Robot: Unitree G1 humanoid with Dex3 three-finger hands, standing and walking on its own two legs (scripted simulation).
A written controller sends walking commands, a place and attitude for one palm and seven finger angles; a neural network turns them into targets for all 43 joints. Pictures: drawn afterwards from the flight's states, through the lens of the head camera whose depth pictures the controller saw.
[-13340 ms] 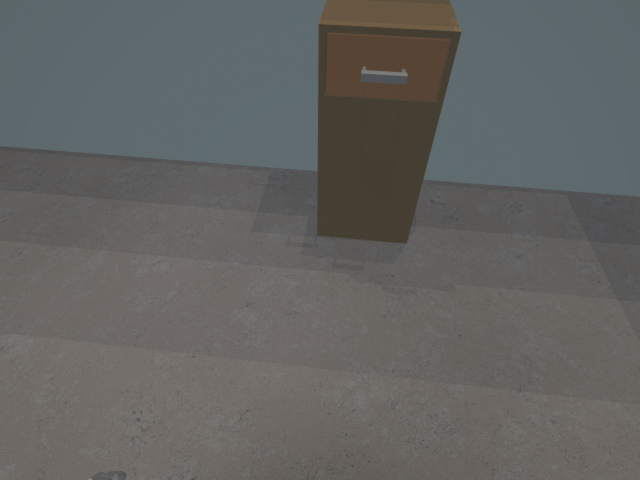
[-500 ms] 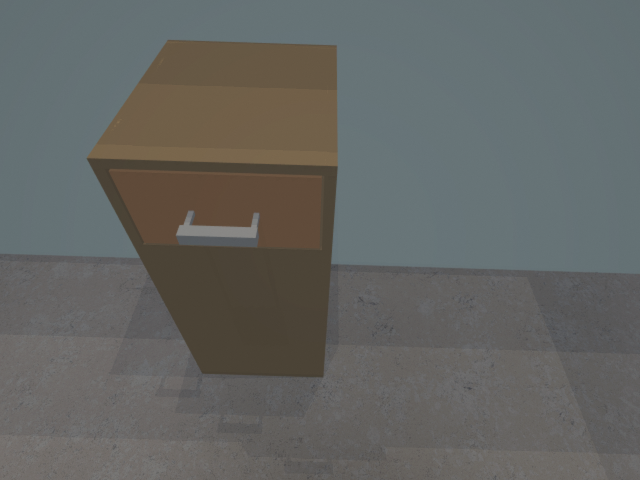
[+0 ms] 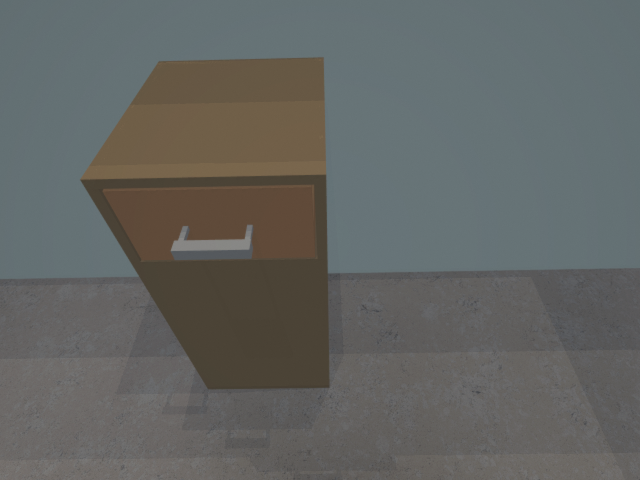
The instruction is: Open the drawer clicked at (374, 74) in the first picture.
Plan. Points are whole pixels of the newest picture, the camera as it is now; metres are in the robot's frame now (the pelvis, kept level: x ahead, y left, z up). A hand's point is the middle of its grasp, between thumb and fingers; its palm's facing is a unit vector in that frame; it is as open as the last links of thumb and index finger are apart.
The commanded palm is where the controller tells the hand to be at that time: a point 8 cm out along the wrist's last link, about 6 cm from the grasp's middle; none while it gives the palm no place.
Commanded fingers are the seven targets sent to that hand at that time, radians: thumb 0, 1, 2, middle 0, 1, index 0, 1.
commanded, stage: look again from close up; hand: left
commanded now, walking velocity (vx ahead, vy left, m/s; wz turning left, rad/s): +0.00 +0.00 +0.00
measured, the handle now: (215, 240) +0.50 +0.22 -0.02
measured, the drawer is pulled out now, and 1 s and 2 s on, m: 0.00 0.00 0.00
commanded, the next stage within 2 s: come to a stop and stand still in 0.40 s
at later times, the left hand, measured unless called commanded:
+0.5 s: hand out of the picture -0.01 +0.14 -0.17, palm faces +0.03 -0.99 -0.17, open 7.3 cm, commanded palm none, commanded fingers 0.00 0.90 0.90 -0.20 -0.30 -0.20 -0.30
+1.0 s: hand out of the picture -0.01 +0.15 -0.18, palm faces +0.02 -0.98 -0.18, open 7.3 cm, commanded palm none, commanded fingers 0.00 0.90 0.90 -0.20 -0.30 -0.20 -0.30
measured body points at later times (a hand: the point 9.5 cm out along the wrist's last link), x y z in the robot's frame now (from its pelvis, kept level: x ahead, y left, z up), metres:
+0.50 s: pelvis +0.02 -0.02 +0.00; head +0.02 -0.03 +0.45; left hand -0.01 +0.19 -0.16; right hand +0.00 -0.22 -0.16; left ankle -0.03 +0.09 -0.74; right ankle +0.01 -0.11 -0.74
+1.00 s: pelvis -0.01 -0.01 +0.00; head -0.02 -0.01 +0.45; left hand -0.01 +0.21 -0.16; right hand +0.00 -0.23 -0.16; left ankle -0.03 +0.09 -0.74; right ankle +0.01 -0.11 -0.74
